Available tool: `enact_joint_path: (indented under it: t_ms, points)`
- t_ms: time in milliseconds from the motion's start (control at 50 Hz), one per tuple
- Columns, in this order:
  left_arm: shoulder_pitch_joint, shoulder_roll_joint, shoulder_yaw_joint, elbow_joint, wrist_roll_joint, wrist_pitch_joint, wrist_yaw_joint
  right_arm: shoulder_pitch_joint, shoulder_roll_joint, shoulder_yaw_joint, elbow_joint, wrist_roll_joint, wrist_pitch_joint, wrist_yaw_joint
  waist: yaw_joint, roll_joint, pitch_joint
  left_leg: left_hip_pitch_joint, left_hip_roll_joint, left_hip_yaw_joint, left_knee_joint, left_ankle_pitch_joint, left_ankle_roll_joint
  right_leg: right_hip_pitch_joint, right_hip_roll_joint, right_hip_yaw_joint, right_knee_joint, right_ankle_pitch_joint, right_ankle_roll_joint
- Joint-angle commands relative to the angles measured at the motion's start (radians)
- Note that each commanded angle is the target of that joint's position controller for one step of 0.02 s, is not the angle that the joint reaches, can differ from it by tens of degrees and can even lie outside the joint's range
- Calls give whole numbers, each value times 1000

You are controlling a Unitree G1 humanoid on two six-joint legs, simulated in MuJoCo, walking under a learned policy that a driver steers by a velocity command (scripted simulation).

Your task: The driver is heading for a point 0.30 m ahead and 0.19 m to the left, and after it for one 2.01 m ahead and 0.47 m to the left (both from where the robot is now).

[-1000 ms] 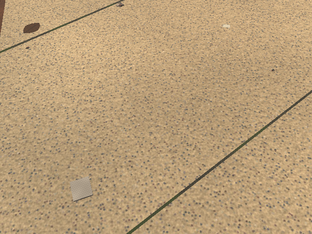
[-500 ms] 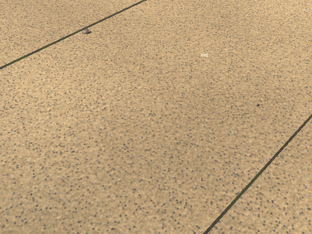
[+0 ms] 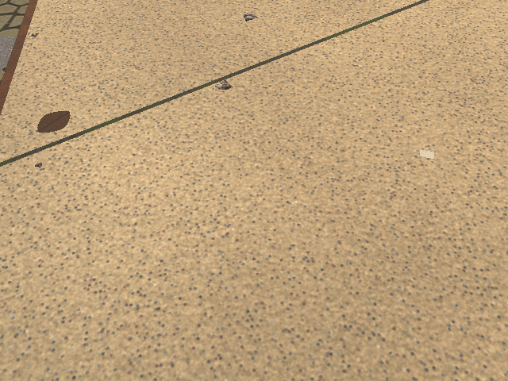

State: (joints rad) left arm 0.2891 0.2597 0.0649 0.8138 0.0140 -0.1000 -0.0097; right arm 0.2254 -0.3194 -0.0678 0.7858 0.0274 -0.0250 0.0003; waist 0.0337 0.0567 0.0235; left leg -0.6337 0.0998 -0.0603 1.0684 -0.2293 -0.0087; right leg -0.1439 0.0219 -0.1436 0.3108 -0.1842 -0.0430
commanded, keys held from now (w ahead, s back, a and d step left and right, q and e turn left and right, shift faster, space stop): w+q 0.52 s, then w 0.48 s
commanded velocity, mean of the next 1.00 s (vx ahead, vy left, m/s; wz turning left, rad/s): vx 0.50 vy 0.00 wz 0.40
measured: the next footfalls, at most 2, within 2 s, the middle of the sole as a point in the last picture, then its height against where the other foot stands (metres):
left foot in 0.28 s outside the picture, level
right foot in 0.78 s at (265, 325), level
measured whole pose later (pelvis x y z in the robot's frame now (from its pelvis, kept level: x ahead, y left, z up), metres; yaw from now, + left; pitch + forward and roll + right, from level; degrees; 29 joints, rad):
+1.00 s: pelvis +0.56 +0.11 +0.00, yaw +24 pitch +1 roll -1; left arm 0.31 0.26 0.05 0.84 0.00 -0.10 -0.03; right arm 0.24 -0.29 -0.06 0.71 0.01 -0.05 0.00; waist 0.04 0.05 0.02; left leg -0.58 0.07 -0.05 1.03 -0.27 0.01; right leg -0.19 0.06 -0.02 0.34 -0.17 -0.06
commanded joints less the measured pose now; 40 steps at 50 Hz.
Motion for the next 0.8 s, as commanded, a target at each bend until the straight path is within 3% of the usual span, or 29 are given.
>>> enact_joint_path:
  t_ms: [20,100,180,220,240,260,280,300,320,340,360,380,400,420,480,520,580,640,700,740,760,780,800]
  points:
    - [-77,139,34,-55,3,-20,11,9,-21,-6,-62,-4,0,8,-34,-114,12,-55,41,-39,-108,150,-9,18,-279,122,-191,218,-146]
    - [-37,173,43,-29,-7,-6,22,-128,3,7,-108,-7,-10,34,20,-91,48,-22,21,39,-320,278,11,61,-274,14,-192,239,-123]
    - [10,202,56,4,-29,23,22,-213,-10,5,-162,-7,-7,54,38,-95,74,-53,0,84,-416,189,54,206,-316,-27,-129,334,-100]
    - [-5,229,64,4,-38,37,26,-188,-35,-9,-176,-9,-3,60,3,-122,37,27,-51,136,-427,89,91,249,-321,-56,-21,618,-78]
    - [-15,243,68,1,-43,45,29,-131,-58,-23,-169,-8,1,59,-36,-141,-7,114,-91,167,-423,38,113,255,-316,-69,80,783,-66]
    - [-33,246,68,-3,-48,54,31,-5,-95,-47,-140,-4,4,54,-112,-133,-73,280,-139,189,-464,47,144,219,-290,-94,255,863,-44]
    - [-28,223,57,-8,-41,53,35,167,-161,-83,-93,-2,10,39,-194,-93,-161,561,-156,141,-511,96,184,64,-248,-108,504,734,-3]
    - [50,96,18,-54,8,38,28,208,-285,-110,-81,5,14,19,-124,171,-230,906,98,-311,-540,73,324,-364,-113,-92,880,-44,64]
    - [30,86,-1,-80,-7,-3,15,202,-273,-94,-126,-2,-5,28,-118,160,-403,1051,243,-789,-735,-141,464,-576,25,162,1074,-441,77]
    - [-105,171,21,-106,-53,-29,3,186,-191,-70,-120,-10,-21,36,-166,44,-303,996,223,-686,-793,-133,393,-680,-34,236,1094,-358,52]
    - [-141,163,17,-121,-59,-43,3,143,-162,-61,-117,-10,-32,35,-137,20,-189,862,186,-550,-791,-69,356,-691,-75,225,1025,-267,32]
    - [-134,158,18,-105,-34,-47,11,72,-127,-50,-126,-8,-35,33,-88,-42,-119,714,141,-436,-788,38,320,-630,-116,225,936,-200,33]
    - [-116,169,26,-96,-15,-39,16,21,-96,-40,-142,-16,-35,28,-49,-27,-89,599,107,-358,-802,143,304,-550,-141,229,864,-154,40]
    - [-102,170,29,-92,-9,-26,14,-1,-87,-35,-157,-25,-35,23,-27,-9,-80,531,85,-325,-823,197,301,-493,-148,230,833,-128,49]
    - [-116,128,21,-103,2,1,16,18,-115,-44,-154,-18,-41,6,-17,-19,-63,434,53,-240,-848,325,306,-461,-130,201,700,-52,95]
    - [-195,105,11,-126,2,4,16,48,-132,-49,-143,-14,-38,-7,-42,-12,-37,407,24,-200,-848,308,281,-466,-109,196,545,72,116]
    - [-285,77,-5,-140,-8,-3,0,85,-120,-44,-124,-12,-34,-15,-89,25,-25,389,-7,-149,-845,206,234,-390,-73,180,323,272,117]
    - [-343,96,-4,-158,-20,-15,-16,142,-119,-42,-89,-9,-34,-13,-119,33,-5,443,36,-189,-822,148,226,-374,-64,190,242,316,95]
    - [-343,128,6,-167,-19,-25,-26,162,-121,-43,-68,-11,-28,-15,-109,47,10,551,92,-248,-759,183,213,-390,-62,198,191,213,51]
    - [-270,147,16,-151,-18,-31,-26,144,-123,-45,-65,-13,-20,-16,-63,69,-4,585,94,-254,-687,328,191,-304,-42,167,158,138,12]
    - [-167,175,33,-119,-12,-34,-21,135,-103,-37,-69,-15,-17,-15,-12,53,-68,579,42,-219,-564,461,168,-159,-30,151,136,148,-19]
    - [-14,220,46,-97,1,-37,-17,132,-67,-19,-88,-26,-16,-15,53,-11,-211,470,-17,-165,-319,381,133,95,-151,274,174,166,-81]
    - [108,309,72,-64,7,-27,-17,271,1,2,-96,-9,-30,-14,26,-284,-353,107,-175,-59,56,-11,44,461,-361,698,119,-12,-248]
Velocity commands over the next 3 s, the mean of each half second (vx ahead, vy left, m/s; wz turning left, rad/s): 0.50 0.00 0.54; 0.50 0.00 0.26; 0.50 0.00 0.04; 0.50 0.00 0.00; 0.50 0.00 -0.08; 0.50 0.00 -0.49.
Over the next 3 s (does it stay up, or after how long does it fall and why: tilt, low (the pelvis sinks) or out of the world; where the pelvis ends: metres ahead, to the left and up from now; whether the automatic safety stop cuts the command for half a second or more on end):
stays up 1.58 0.54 -0.02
